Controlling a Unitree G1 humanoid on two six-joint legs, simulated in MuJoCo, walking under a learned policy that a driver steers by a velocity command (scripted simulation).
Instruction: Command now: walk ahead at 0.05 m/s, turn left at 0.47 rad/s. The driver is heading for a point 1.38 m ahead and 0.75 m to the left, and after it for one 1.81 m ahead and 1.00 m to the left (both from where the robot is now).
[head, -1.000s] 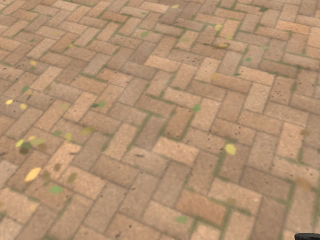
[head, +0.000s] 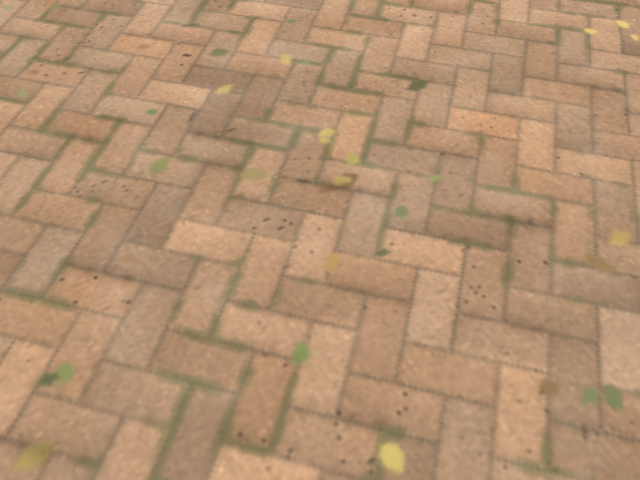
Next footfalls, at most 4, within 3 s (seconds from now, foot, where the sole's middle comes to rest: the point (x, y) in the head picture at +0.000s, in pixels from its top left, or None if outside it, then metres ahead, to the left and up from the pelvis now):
0.10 left None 0.06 0.13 -0.77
0.58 right None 0.12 -0.09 -0.77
1.02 left None -0.01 0.14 -0.77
1.50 right None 0.40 0.21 -0.77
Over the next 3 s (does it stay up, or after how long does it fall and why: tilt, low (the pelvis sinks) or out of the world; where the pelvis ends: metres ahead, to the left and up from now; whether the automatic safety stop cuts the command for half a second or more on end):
stays up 0.64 0.61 0.01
